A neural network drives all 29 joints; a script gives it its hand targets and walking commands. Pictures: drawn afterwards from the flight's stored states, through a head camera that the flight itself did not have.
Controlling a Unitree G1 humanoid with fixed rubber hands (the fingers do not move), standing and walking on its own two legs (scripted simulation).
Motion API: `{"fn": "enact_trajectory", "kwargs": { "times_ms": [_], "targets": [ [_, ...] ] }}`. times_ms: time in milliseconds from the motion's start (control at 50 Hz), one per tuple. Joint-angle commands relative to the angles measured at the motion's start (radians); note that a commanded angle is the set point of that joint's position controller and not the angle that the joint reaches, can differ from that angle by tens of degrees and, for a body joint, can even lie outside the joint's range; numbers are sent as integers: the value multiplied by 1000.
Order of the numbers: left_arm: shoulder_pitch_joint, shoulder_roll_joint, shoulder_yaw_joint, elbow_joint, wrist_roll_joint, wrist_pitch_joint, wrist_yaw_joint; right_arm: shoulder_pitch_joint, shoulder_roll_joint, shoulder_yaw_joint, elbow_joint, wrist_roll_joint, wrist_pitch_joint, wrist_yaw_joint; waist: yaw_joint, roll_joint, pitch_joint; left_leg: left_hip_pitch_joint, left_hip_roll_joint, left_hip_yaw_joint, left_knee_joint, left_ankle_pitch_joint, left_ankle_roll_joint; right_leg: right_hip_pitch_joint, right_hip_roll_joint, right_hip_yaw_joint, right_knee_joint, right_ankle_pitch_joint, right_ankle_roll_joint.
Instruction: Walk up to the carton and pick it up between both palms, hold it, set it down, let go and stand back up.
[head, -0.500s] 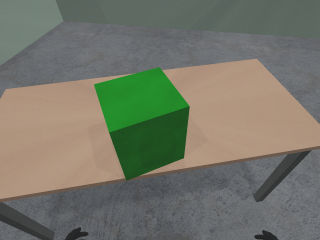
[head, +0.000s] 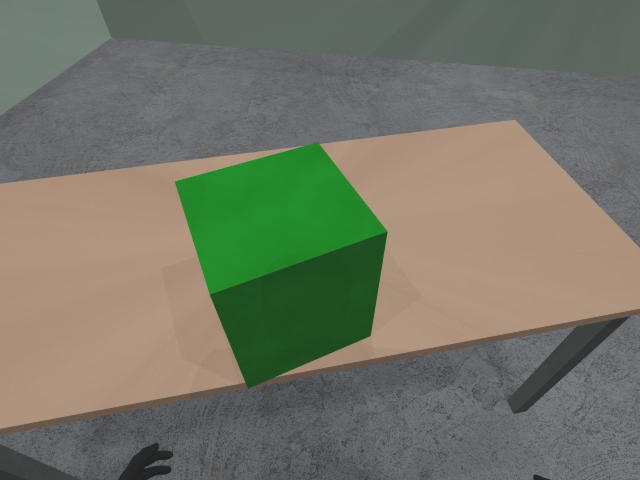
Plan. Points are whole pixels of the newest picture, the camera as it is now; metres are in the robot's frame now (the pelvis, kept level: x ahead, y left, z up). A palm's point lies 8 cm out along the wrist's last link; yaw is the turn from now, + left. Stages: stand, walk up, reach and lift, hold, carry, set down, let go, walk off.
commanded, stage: walk up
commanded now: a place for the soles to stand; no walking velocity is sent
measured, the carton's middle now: (282, 266) +0.43 +0.07 +0.02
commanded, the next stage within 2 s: none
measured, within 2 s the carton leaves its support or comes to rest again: neither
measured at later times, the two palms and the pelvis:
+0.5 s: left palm out of the picture +0.15 +0.27 -0.09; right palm out of the picture +0.11 -0.25 -0.08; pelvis +0.01 +0.01 +0.01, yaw +2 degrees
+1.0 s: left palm out of the picture +0.07 +0.27 -0.08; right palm out of the picture +0.14 -0.25 -0.07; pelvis -0.01 -0.01 +0.01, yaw +11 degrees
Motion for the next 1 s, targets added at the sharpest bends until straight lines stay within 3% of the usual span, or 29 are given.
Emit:
{"fn": "enact_trajectory", "kwargs": {
  "times_ms": [0,40,60,80,100,120,140,160,180,200,240,260,280,300,320,340,360,380,420,440,460,480,500,580,660,740,820,880,980],
  "targets": [
    [-44,111,29,-96,-1,-15,4,99,-182,-69,-69,-1,-39,-8,-34,26,-108,253,155,-200,-181,526,125,-147,-19,-7,29,509,-61],
    [-86,85,24,-107,12,-5,10,119,-189,-73,-64,9,-33,-11,-56,92,-53,222,283,-274,-237,727,243,-155,-8,-115,126,248,-21],
    [-98,67,23,-105,10,-5,11,98,-172,-69,-67,6,-27,-13,-50,128,-12,214,316,-290,-255,776,259,-196,-8,-128,86,4,-22],
    [-91,52,23,-102,3,-11,8,77,-168,-64,-64,2,-16,-18,-39,134,37,177,313,-275,-256,754,243,-196,-23,-127,-5,-80,-33],
    [-62,49,24,-99,-3,-22,2,46,-171,-56,-64,4,-8,-20,-9,120,40,121,266,-220,-212,721,190,-108,-36,-120,-148,29,-49],
    [1,76,35,-89,-2,-36,-4,0,-170,-47,-74,7,-4,-19,36,73,-2,9,177,-132,-101,633,113,69,-61,-65,-263,341,-75],
    [75,163,65,-71,9,-44,-4,-8,-124,-25,-97,12,-10,-12,74,-68,-56,-147,59,-45,91,517,28,242,-156,135,-273,590,-132],
    [96,228,77,-65,-4,-37,0,-16,-86,-19,-111,18,-6,-19,89,-172,-103,-136,-27,-76,182,130,-15,217,-303,320,-311,815,-249],
    [93,212,80,-46,-5,-27,3,-48,-77,-25,-108,12,5,-28,97,-182,-61,-172,-43,-130,207,-211,-11,203,-343,338,-313,835,-337],
    [75,189,71,-48,10,-20,10,-62,-69,-25,-105,16,7,-30,94,-158,-34,-241,-31,-163,242,-278,-14,225,-352,296,-309,811,-355],
    [12,178,64,-59,33,-2,27,-34,-49,-27,-96,22,-6,-29,73,-126,-5,-262,-10,-174,127,-227,-16,235,-335,213,-285,799,-330],
    [-38,171,52,-62,32,6,26,14,-47,-31,-83,20,-19,-29,36,-137,-6,-183,-4,-160,-39,-110,-8,202,-287,132,-243,816,-279],
    [-107,160,39,-72,24,14,19,82,-47,-38,-58,22,-35,-28,-8,-128,-48,-4,-25,-133,-204,85,3,102,-228,36,-186,792,-219],
    [-152,147,29,-85,12,15,11,123,-77,-50,-40,16,-47,-25,-39,-84,-67,135,-30,-152,-292,343,22,2,-180,-28,-130,690,-150],
    [-146,107,16,-96,0,10,4,130,-137,-67,-40,-2,-54,-26,-38,4,-114,238,50,-297,-274,515,67,-96,-129,-84,-38,511,-78],
    [-107,72,7,-93,-9,17,4,58,-198,-82,-50,3,-51,-30,-3,103,-120,104,233,-515,-344,474,177,-62,-35,-165,45,143,-17],
    [-91,76,12,-75,-7,33,13,28,-197,-84,-55,16,-40,-28,6,137,-91,2,269,-549,-352,471,256,21,-37,-133,46,-94,-17],
    [-115,82,11,-70,-5,33,13,5,-152,-69,-70,19,-37,-25,7,113,-38,22,248,-516,-325,574,254,-16,-49,-118,7,-100,-17],
    [-105,91,12,-48,-7,17,9,-26,-147,-59,-90,18,-33,-28,23,150,-9,23,178,-442,-275,691,186,-4,-78,-128,-125,60,-25],
    [-71,102,17,-37,-1,4,8,-36,-141,-51,-93,25,-32,-24,42,145,-31,-20,131,-390,-239,707,137,90,-97,-116,-222,252,-38],
    [-68,123,19,-26,3,-4,3,-32,-124,-46,-100,32,-32,-18,34,111,-74,-29,76,-324,-212,634,87,143,-119,-88,-238,415,-54],
    [-92,150,28,-18,2,-3,-1,-3,-112,-47,-100,36,-30,-14,14,95,-121,-15,36,-301,-215,490,61,155,-129,-78,-215,418,-69],
    [-116,157,28,-18,-4,1,-3,2,-99,-45,-94,36,-29,-15,9,58,-113,6,22,-305,-219,442,56,134,-132,-83,-206,405,-77],
    [-122,136,14,-16,-8,7,-3,-3,-115,-57,-91,27,-30,-15,18,40,-103,-10,13,-323,-202,447,60,132,-139,-114,-237,358,-78],
    [-146,146,16,-14,-14,10,-8,-5,-94,-55,-95,21,-27,-14,10,-40,-58,-18,-25,-310,-167,360,39,72,-171,-108,-299,266,-102],
    [-161,160,21,-20,-13,16,-11,-1,-99,-63,-95,17,-29,-14,4,-41,-19,-22,-55,-309,-149,272,31,-6,-202,-110,-339,131,-121],
    [-148,150,20,-21,-10,17,-14,-14,-119,-69,-100,19,-39,-12,16,7,-47,-73,-34,-379,-190,276,48,51,-165,-161,-289,110,-96],
    [-130,153,21,-18,-7,18,-13,-18,-123,-70,-106,19,-38,-13,22,39,-4,-144,-38,-409,-208,225,57,65,-162,-159,-282,78,-94],
    [-109,165,26,-10,-3,14,-8,0,-117,-73,-104,15,-36,-14,18,2,-30,-129,-61,-404,-173,192,51,57,-185,-160,-297,42,-111]
  ]
}}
